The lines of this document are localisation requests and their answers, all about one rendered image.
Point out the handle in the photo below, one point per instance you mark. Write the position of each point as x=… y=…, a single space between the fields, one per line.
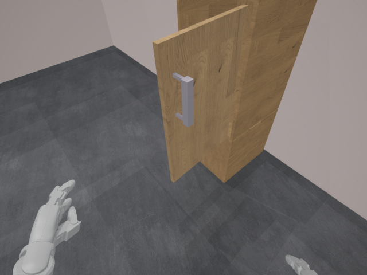
x=187 y=89

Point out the robot left forearm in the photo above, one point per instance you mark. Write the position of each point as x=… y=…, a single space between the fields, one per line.
x=36 y=258

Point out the cupboard door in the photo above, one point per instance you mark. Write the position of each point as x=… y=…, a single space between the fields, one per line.
x=209 y=52

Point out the robot left hand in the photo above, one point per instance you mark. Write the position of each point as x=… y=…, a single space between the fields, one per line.
x=50 y=214

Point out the robot right hand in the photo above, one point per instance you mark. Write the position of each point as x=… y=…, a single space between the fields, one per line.
x=299 y=265

